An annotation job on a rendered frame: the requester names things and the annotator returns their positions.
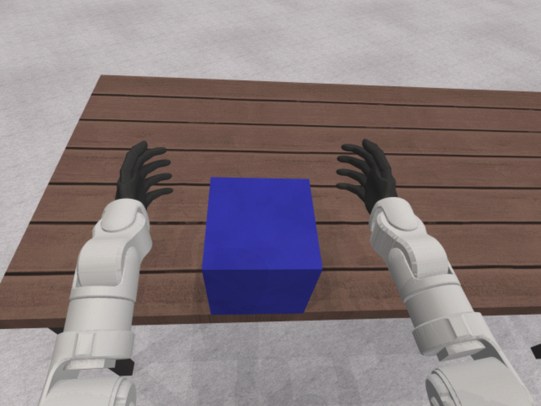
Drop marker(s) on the left robot upper arm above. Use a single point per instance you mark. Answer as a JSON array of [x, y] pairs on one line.
[[97, 391]]

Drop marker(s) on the table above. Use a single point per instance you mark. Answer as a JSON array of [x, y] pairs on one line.
[[467, 161]]

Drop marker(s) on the robot right forearm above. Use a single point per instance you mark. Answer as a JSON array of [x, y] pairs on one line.
[[444, 321]]

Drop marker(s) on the robot left forearm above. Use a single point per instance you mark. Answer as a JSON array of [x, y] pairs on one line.
[[97, 329]]

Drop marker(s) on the carton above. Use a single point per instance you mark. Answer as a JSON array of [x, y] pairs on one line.
[[261, 252]]

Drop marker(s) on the robot right hand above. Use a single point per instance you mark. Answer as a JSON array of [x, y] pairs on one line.
[[377, 181]]

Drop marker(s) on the robot left hand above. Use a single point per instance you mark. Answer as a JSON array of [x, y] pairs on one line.
[[132, 183]]

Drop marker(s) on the right robot upper arm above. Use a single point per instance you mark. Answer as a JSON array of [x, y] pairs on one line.
[[481, 382]]

